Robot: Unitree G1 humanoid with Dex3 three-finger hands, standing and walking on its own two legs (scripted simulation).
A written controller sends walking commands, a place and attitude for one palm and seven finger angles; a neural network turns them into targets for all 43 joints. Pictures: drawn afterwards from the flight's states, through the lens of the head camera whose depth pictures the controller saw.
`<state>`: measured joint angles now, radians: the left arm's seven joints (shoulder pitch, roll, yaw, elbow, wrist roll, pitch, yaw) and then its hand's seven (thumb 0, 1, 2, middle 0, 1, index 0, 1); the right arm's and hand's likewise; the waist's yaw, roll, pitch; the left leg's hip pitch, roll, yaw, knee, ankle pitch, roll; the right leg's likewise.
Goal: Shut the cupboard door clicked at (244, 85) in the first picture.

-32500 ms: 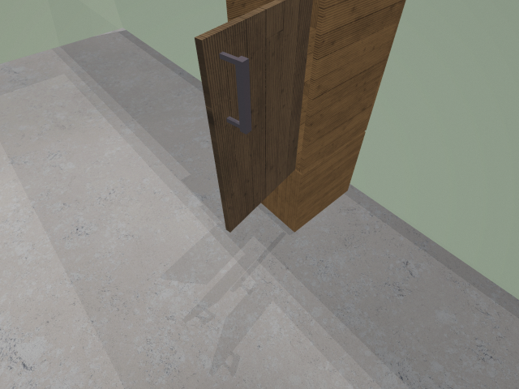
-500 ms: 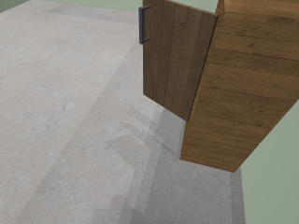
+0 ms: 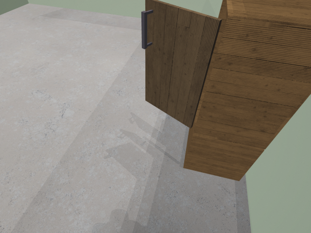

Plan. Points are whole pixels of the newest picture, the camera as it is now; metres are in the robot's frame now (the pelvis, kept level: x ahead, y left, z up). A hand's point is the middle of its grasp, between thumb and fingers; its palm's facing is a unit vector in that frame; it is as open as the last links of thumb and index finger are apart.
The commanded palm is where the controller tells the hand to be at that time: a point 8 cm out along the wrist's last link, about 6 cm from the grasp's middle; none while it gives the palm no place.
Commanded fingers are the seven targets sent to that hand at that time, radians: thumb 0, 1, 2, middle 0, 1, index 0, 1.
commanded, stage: look to check the result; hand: left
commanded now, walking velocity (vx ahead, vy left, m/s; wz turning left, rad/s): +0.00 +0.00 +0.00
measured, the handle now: (147, 29) +0.92 +0.09 +0.13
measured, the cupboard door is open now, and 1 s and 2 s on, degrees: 63 63 63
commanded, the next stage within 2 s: walk to a spot facing it in 0.52 s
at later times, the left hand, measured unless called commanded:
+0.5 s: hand out of the picture -0.01 +0.17 -0.18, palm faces +0.03 -0.98 -0.19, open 7.4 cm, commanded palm none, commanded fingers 0.00 0.90 0.90 -0.20 -0.30 -0.20 -0.30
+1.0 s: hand out of the picture +0.02 +0.20 -0.20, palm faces +0.16 -0.96 -0.21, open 7.4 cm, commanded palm none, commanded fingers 0.00 0.90 0.90 -0.20 -0.30 -0.20 -0.30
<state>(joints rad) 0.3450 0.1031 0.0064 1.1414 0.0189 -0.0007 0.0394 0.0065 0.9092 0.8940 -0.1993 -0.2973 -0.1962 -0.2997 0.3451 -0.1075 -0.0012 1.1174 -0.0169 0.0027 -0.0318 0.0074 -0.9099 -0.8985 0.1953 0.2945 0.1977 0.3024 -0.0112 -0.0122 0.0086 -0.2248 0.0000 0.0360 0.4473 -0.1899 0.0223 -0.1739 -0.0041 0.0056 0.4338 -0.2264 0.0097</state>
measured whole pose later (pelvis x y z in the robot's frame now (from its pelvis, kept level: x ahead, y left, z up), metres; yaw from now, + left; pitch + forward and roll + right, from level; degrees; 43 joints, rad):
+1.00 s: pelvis +0.01 +0.01 -0.02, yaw +8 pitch -1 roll -1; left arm 0.22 0.20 0.07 1.02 0.03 0.05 0.04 0.01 0.91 0.89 -0.20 -0.30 -0.20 -0.30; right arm 0.26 -0.16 -0.04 1.01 -0.03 0.03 -0.01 0.01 -0.91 -0.90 0.20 0.29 0.20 0.30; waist -0.03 -0.03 0.08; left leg -0.37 -0.05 -0.05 0.67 -0.29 0.05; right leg -0.29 -0.04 -0.08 0.76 -0.46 0.02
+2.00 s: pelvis +0.06 -0.02 -0.02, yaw +48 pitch +0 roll +0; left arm 0.26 0.23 0.07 0.84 0.04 -0.02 0.00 0.01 0.91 0.89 -0.20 -0.30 -0.20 -0.30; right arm 0.20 -0.23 -0.06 0.90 -0.03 0.06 0.02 0.01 -0.91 -0.90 0.20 0.30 0.20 0.30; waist 0.01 0.02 0.05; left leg -0.48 -0.04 -0.11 1.04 -0.49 0.01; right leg -0.30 -0.05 -0.10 0.63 -0.34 -0.01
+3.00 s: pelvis +0.25 +0.32 +0.00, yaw +80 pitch +1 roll +0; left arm 0.29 0.17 0.07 0.95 0.04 -0.07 0.02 0.00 0.94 0.89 -0.20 -0.30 -0.20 -0.30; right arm 0.24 -0.19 -0.07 0.98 -0.03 0.01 0.04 0.01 -0.91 -0.90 0.19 0.29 0.19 0.30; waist -0.03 -0.01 0.06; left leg -0.62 0.06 0.04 1.04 -0.26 0.01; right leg -0.13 -0.08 -0.26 0.40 -0.28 -0.01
